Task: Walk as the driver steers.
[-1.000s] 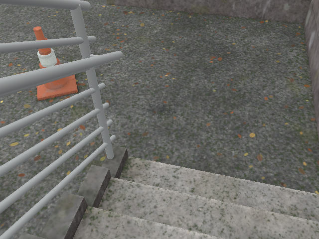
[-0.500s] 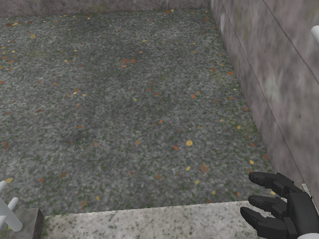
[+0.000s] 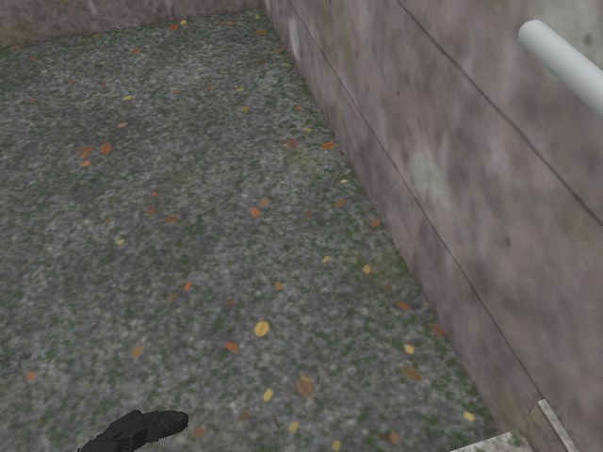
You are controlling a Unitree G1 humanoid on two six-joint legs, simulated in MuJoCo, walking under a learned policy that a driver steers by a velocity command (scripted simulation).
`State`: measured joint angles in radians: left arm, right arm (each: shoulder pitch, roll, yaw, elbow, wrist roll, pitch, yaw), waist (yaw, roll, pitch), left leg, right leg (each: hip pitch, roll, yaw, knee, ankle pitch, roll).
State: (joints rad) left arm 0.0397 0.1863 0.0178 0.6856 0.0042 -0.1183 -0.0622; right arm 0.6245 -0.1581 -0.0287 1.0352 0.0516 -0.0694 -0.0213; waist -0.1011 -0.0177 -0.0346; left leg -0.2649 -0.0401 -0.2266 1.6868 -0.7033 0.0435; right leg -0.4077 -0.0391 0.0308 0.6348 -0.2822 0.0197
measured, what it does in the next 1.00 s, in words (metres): goes down, turning left: left foot 0.16 m lower, then right foot 0.16 m lower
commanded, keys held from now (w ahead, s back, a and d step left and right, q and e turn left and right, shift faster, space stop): w+q+shift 0.60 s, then w+e+shift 0.40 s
